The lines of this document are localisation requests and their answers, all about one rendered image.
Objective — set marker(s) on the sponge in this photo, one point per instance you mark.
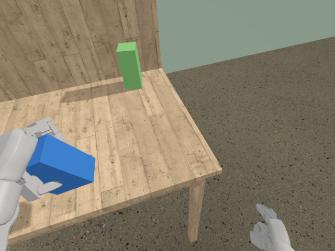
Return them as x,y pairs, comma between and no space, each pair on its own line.
54,160

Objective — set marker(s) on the robot right hand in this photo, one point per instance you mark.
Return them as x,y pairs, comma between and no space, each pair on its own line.
264,236

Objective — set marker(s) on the left robot forearm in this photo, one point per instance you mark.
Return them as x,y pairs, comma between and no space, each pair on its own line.
9,209

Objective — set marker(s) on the robot left hand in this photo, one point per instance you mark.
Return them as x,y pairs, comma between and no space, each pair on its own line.
16,149

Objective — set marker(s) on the table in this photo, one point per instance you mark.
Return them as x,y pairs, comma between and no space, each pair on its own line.
58,59

